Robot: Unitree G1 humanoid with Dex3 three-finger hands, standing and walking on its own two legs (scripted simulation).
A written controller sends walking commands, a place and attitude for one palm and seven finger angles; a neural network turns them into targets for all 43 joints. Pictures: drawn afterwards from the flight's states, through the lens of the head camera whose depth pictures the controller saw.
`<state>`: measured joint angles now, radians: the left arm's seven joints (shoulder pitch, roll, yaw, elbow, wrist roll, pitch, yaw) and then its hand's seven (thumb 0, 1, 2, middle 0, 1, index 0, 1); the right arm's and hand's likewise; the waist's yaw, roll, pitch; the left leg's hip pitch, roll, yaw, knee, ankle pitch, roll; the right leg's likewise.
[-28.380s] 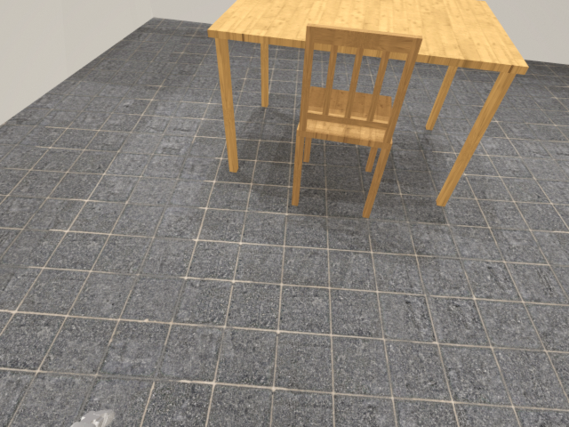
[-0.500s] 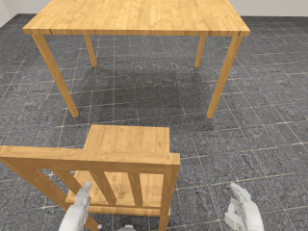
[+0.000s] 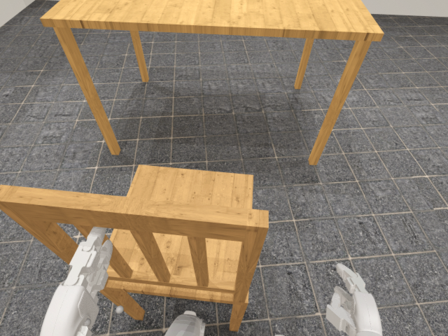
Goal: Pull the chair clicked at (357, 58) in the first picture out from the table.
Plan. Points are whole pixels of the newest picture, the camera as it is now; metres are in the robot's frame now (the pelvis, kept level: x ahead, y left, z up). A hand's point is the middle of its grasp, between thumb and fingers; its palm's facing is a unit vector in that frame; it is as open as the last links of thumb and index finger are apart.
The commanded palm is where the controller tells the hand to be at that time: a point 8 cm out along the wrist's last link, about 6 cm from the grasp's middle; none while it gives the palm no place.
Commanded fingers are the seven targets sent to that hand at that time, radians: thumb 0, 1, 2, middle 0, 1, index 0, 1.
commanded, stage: draw the hand back to the body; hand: left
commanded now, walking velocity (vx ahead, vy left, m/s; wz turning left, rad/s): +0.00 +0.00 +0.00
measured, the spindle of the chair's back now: (153, 256) +0.26 +0.16 -0.03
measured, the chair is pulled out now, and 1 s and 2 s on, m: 0.64 0.65 0.64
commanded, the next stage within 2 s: step back with the hand held close in 1.26 s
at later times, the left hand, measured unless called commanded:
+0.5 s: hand (67, 301) +0.16 +0.22 +0.10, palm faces +0.10 -0.89 -0.45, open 13.4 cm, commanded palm +0.14 +0.27 +0.19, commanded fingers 0.00 0.25 0.58 -0.11 -0.17 -0.11 -0.17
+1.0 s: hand (40, 289) +0.16 +0.25 +0.11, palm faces +0.13 -0.81 -0.58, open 6.8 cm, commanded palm +0.17 +0.30 +0.26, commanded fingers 0.00 0.90 0.90 -0.20 -0.30 -0.20 -0.30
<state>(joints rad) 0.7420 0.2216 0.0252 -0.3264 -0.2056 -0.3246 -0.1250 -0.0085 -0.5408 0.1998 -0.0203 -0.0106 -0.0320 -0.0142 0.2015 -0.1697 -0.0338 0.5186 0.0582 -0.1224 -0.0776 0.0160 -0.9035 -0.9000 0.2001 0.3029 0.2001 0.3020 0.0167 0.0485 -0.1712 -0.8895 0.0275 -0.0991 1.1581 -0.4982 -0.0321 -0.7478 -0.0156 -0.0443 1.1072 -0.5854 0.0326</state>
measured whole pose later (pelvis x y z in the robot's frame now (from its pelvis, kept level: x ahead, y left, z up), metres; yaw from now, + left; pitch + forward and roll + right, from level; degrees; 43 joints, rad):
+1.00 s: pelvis +0.04 -0.01 +0.07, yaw +2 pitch -1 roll +0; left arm 0.66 0.55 0.09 -0.41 -0.07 0.34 0.13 0.01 0.78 0.84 -0.19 -0.28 -0.45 -0.35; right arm 0.18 -0.22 0.07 0.68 0.06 -0.30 -0.12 0.02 -0.90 -0.90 0.20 0.30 0.20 0.30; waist 0.10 0.07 0.04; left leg -0.28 0.01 -0.08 0.64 -0.34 -0.04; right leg -0.14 -0.04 -0.06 0.58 -0.42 0.02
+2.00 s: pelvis -0.04 +0.01 +0.08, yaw +0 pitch +0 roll -2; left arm 0.59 0.41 0.35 -0.54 -0.05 -0.14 0.15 0.02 0.89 0.90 -0.21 -0.31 -0.21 -0.30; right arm 0.18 -0.18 0.02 0.58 0.02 -0.04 -0.11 0.01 -0.90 -0.90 0.20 0.30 0.20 0.30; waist 0.03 0.02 0.05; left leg -0.40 0.03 -0.04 0.57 -0.17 -0.01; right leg -0.29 -0.03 -0.03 0.55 -0.27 0.04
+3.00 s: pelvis -0.21 -0.01 +0.08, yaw +1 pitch -1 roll +1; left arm 0.60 0.41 0.39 -0.54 -0.04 -0.17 0.19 0.02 0.89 0.90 -0.21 -0.31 -0.21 -0.30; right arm 0.24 -0.22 -0.04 0.65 0.02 -0.13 -0.10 0.02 -0.91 -0.90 0.20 0.30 0.20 0.30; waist 0.00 -0.07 0.03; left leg -0.16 0.01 0.02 0.49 -0.31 -0.03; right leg -0.34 -0.08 -0.05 0.55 -0.21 0.02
